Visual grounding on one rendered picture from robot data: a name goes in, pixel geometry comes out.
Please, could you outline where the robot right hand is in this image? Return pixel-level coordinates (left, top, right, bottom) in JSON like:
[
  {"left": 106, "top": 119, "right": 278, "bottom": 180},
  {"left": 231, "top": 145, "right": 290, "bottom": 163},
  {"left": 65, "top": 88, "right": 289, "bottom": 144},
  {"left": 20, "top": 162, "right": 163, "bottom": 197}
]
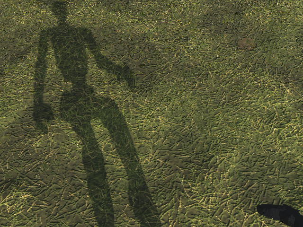
[{"left": 257, "top": 204, "right": 303, "bottom": 227}]

